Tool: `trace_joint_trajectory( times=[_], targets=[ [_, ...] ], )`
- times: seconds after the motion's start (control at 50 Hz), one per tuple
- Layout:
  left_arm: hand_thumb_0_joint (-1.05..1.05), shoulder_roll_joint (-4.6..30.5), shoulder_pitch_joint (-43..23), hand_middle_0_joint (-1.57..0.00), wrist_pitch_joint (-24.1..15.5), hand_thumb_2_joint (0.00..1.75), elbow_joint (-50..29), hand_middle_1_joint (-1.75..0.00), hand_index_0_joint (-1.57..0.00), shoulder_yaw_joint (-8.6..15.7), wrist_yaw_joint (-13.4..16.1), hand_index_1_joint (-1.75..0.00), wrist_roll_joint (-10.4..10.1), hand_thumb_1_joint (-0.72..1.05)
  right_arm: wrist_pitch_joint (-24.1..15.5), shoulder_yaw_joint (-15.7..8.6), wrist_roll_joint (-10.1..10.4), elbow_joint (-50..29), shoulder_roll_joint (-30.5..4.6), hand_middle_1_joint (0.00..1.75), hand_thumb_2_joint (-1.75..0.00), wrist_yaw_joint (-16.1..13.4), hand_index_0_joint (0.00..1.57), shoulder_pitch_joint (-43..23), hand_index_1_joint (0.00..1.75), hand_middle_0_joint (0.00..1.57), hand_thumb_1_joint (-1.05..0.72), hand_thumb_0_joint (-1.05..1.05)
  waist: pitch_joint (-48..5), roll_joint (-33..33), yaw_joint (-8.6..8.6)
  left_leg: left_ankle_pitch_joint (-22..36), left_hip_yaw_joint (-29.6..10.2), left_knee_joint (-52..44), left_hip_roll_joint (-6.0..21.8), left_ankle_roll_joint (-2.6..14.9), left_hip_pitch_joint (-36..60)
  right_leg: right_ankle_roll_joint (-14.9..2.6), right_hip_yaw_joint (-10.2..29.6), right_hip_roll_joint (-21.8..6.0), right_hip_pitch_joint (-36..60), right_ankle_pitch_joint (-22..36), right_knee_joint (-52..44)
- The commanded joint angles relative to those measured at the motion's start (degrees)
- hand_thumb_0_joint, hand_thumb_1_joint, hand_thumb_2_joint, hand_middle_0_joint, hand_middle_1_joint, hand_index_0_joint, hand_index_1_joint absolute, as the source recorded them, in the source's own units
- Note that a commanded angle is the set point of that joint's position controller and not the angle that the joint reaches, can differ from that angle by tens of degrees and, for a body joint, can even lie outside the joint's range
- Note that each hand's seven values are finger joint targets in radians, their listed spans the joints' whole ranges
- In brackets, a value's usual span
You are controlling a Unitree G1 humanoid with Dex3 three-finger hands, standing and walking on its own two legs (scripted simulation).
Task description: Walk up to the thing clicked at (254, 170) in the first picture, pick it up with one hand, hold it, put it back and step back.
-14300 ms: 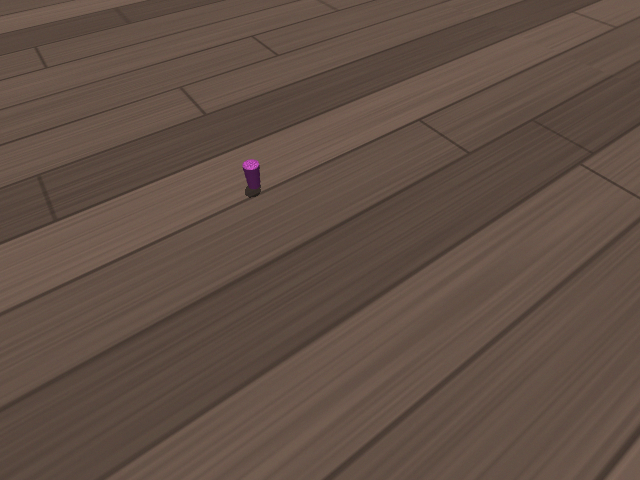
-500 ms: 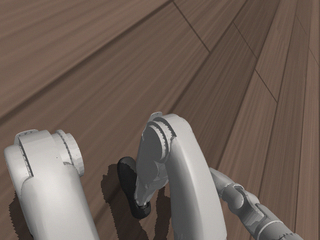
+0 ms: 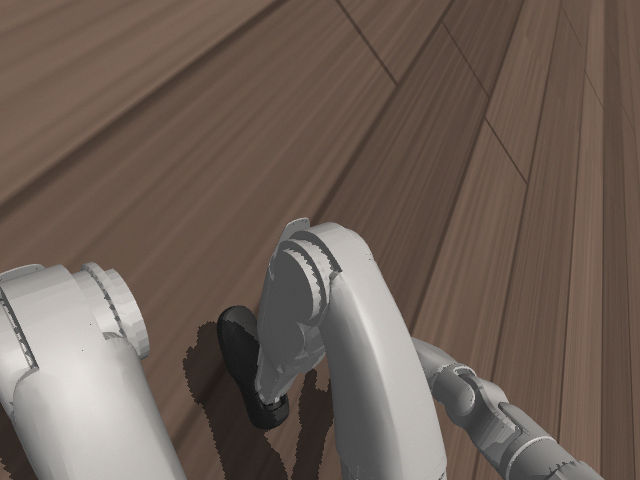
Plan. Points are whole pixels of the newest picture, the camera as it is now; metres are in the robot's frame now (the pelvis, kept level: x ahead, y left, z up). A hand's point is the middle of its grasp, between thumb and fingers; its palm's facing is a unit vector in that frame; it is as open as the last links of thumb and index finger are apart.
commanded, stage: close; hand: left
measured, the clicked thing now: out of the picture +0.43 +0.30 -0.22
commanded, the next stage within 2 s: settle in 0.46 s
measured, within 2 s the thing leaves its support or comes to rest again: leaves its support in 0.74 s
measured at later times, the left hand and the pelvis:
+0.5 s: hand out of the picture +0.42 +0.31 -0.18, palm faces +0.43 -0.90 +0.01, open 10.2 cm; pelvis +0.00 +0.00 +0.00, yaw +0 degrees
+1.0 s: hand out of the picture +0.43 +0.32 -0.15, palm faces +0.43 -0.90 +0.02, open 10.2 cm; pelvis +0.00 +0.00 +0.01, yaw +0 degrees
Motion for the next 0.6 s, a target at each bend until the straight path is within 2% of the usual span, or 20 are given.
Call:
trace_joint_trajectory(
  times=[0.0,0.08,0.12,0.16,0.24,0.28,0.32,0.34,0.38,0.44,0.46,0.5,0.54,0.58],
  targets=[
    [0.00,9.7,-12.5,-0.37,-4.1,0.47,-7.7,-0.33,-0.34,-2.0,0.0,-0.34,0.6,0.22,0.6,-7.6,-0.3,-0.1,-21.3,0.30,-0.90,-1.1,0.20,0.8,0.30,0.20,-0.87,0.00,-30.3,34.0,-8.95,6.2,4.3,-21.1,4.1,-2.69,21.5,-4.24,-6.1,1.3,12.6,8.8,-8.1],
    [0.00,9.8,-12.2,-0.41,-3.2,0.52,-6.3,-0.37,-0.38,-1.8,0.6,-0.39,0.6,0.27,1.0,-7.5,-0.1,-0.5,-21.2,0.30,-0.90,-1.0,0.20,0.6,0.30,0.20,-0.87,0.00,-29.6,32.9,-8.16,4.4,4.3,-21.5,4.0,-2.59,20.2,-4.38,-6.2,1.4,12.2,7.1,-8.5],
    [0.00,9.0,-11.2,-0.43,-2.8,0.55,-5.7,-0.40,-0.41,-1.2,1.0,-0.41,0.5,0.33,1.3,-7.7,0.0,-0.6,-21.3,0.30,-0.90,-0.9,0.20,0.6,0.30,0.20,-0.86,0.00,-29.7,33.2,-8.05,5.4,3.6,-22.1,4.1,-2.93,21.4,-4.32,-6.6,1.2,12.0,7.8,-8.1],
    [0.00,9.9,-11.1,-0.47,-2.7,0.57,-6.1,-0.43,-0.45,-0.8,1.5,-0.45,0.8,0.36,1.5,-7.6,0.0,-0.9,-21.3,0.30,-0.90,-0.9,0.20,0.3,0.30,0.20,-0.86,0.00,-29.9,33.9,-7.57,6.6,3.6,-22.2,4.2,-3.09,21.9,-4.48,-6.5,1.2,12.1,8.5,-7.7],
    [0.00,10.9,-11.8,-0.57,-2.5,0.67,-6.8,-0.53,-0.53,-0.5,2.3,-0.55,1.2,0.44,2.0,-7.4,0.0,-1.0,-20.9,0.30,-0.90,-1.0,0.20,0.3,0.30,0.20,-0.86,0.00,-30.0,33.9,-7.79,7.8,4.4,-21.3,4.2,-2.81,20.9,-4.47,-6.1,1.4,13.2,9.4,-8.2],
    [0.00,11.1,-12.3,-0.67,-2.3,0.74,-6.9,-0.63,-0.64,-0.3,2.5,-0.66,1.2,0.40,2.1,-7.4,0.0,-1.3,-20.7,0.30,-0.90,-1.0,0.20,0.0,0.30,0.20,-0.87,0.00,-30.0,33.2,-7.83,6.6,4.7,-21.1,4.2,-2.54,20.1,-4.51,-6.1,1.6,12.9,8.5,-8.8],
    [0.00,10.3,-12.9,-0.73,-2.3,0.80,-7.5,-0.71,-0.70,-0.5,2.6,-0.73,1.3,0.43,2.1,-7.7,0.0,-1.0,-20.8,0.30,-0.90,-1.0,0.20,0.1,0.30,0.20,-0.87,0.00,-29.2,33.8,-8.18,5.7,4.3,-21.8,4.4,-2.67,20.5,-4.51,-6.1,1.4,12.0,7.9,-8.7],
    [0.00,10.3,-12.6,-0.76,-2.2,0.83,-7.7,-0.74,-0.73,-0.7,2.6,-0.77,1.5,0.43,2.2,-7.7,-0.1,-0.9,-20.8,0.30,-0.90,-1.0,0.20,0.5,0.30,0.20,-0.87,0.00,-30.3,34.6,-8.34,6.7,4.1,-22.0,4.6,-2.88,22.0,-4.58,-6.2,1.5,12.3,8.5,-8.3],
    [0.00,10.9,-13.4,-0.83,-2.2,0.88,-7.7,-0.81,-0.80,-1.0,2.7,-0.83,1.8,0.46,2.3,-7.8,0.1,-1.1,-20.9,0.30,-0.90,-1.0,0.20,0.1,0.30,0.20,-0.87,0.00,-29.4,34.2,-8.43,4.9,4.3,-21.9,4.4,-2.66,20.4,-4.57,-6.3,1.4,11.7,7.3,-8.5],
    [0.00,10.5,-14.5,-0.93,-2.2,0.96,-7.8,-0.90,-0.90,-1.4,2.7,-0.93,1.8,0.48,2.3,-7.5,0.0,-1.0,-20.6,0.30,-0.90,-0.9,0.20,0.6,0.30,0.20,-0.87,0.00,-30.8,33.5,-9.09,5.7,4.3,-21.4,4.3,-2.50,20.9,-4.48,-6.2,1.5,12.5,7.9,-8.8],
    [0.00,10.0,-14.4,-0.96,-2.1,0.98,-7.8,-0.94,-0.94,-1.4,2.7,-0.96,1.5,0.48,2.3,-7.6,0.0,-1.0,-20.5,0.30,-0.90,-1.0,0.20,0.6,0.30,0.20,-0.87,0.00,-30.7,33.1,-8.84,5.3,4.5,-21.3,4.3,-2.38,20.8,-4.50,-6.0,1.5,12.4,7.6,-9.0],
    [0.00,10.2,-15.2,-1.05,-2.2,1.06,-7.5,-1.04,-1.03,-1.5,2.8,-1.06,1.4,0.50,2.3,-7.6,0.1,-0.8,-20.8,0.30,-0.90,-0.9,0.20,0.5,0.30,0.20,-0.88,0.00,-29.8,33.2,-9.37,4.1,4.0,-21.6,4.3,-2.36,20.0,-4.50,-6.2,1.5,11.8,6.9,-8.9],
    [0.00,9.6,-15.3,-1.11,-2.1,1.12,-7.1,-1.11,-1.09,-1.7,3.1,-1.13,1.5,0.51,2.1,-7.6,0.1,-0.6,-20.9,0.30,-0.90,-0.8,0.20,0.6,0.30,0.20,-0.88,0.00,-29.5,33.3,-9.25,4.1,3.8,-22.0,4.4,-2.54,20.6,-4.41,-6.3,1.3,11.8,7.0,-8.7],
    [0.00,9.9,-14.6,-1.12,-2.2,1.20,-7.1,-1.19,-1.09,-1.8,3.1,-1.23,1.8,0.44,2.3,-7.6,0.1,-0.9,-20.7,0.30,-0.90,-0.7,0.20,0.6,0.30,0.20,-0.89,0.00,-30.0,33.7,-8.84,5.8,3.7,-22.0,4.4,-2.63,21.1,-4.56,-6.2,1.3,11.9,8.0,-8.3]
  ],
)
